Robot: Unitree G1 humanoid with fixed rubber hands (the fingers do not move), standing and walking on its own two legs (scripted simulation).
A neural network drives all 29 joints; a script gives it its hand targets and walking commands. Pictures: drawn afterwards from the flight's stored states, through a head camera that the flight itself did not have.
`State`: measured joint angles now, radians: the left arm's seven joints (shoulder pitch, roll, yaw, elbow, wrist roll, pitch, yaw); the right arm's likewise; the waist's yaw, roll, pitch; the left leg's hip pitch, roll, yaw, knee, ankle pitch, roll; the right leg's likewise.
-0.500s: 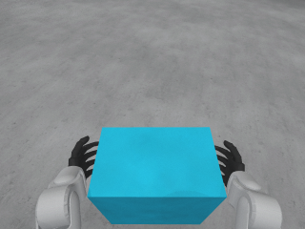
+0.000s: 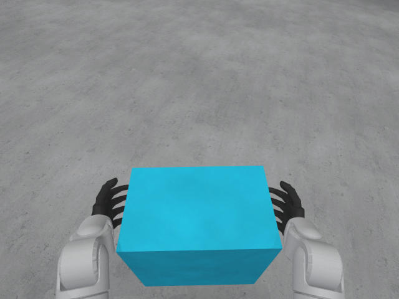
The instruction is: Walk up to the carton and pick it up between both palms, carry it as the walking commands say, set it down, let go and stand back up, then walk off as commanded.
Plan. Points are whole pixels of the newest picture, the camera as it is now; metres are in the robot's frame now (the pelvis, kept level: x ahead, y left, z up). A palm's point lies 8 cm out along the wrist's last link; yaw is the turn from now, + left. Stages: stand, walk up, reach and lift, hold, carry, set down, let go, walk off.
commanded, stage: carry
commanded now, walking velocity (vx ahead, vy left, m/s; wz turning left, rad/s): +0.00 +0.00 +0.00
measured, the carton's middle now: (198, 231) +0.27 +0.00 -0.02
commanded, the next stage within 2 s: hold in 1.00 s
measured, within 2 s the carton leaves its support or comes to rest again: neither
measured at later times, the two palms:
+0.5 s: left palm (101, 215) +0.27 +0.19 +0.05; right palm (281, 217) +0.27 -0.16 +0.06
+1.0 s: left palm (103, 210) +0.28 +0.19 +0.05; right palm (280, 211) +0.28 -0.16 +0.06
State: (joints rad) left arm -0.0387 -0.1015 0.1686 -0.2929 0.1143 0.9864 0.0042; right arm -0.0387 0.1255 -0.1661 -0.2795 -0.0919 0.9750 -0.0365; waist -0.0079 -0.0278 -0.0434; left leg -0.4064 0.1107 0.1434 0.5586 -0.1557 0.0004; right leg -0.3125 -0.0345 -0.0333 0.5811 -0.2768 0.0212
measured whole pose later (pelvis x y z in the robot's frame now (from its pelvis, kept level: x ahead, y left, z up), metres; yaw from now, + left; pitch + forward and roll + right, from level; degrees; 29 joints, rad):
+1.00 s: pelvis +0.01 +0.01 +0.00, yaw +1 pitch +1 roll -1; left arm -0.10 -0.07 0.17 -0.11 0.10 0.83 0.02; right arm -0.09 0.10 -0.17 -0.11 -0.10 0.83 -0.04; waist 0.00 -0.01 -0.04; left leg -0.40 0.09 0.13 0.55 -0.16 0.01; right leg -0.29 -0.05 -0.04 0.55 -0.28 0.04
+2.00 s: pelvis +0.04 +0.00 +0.02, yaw +2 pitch -3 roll +0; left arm -0.33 -0.15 0.37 0.36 0.35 0.58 -0.08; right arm -0.34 0.10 -0.38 0.45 -0.34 0.53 0.11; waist 0.03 -0.03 0.05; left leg -0.20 0.01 0.01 0.37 -0.12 0.00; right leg -0.10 -0.01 0.04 0.41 -0.26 0.01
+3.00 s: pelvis -0.02 +0.00 -0.10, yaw +2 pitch +36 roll -2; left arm -0.60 -0.16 0.46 0.37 0.31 0.37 0.00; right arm -0.65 0.03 -0.48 0.51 -0.25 0.34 0.15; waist -0.02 -0.01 -0.19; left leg -1.45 0.01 -0.03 1.07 -0.25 0.00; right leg -1.34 0.01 0.02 1.14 -0.43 0.02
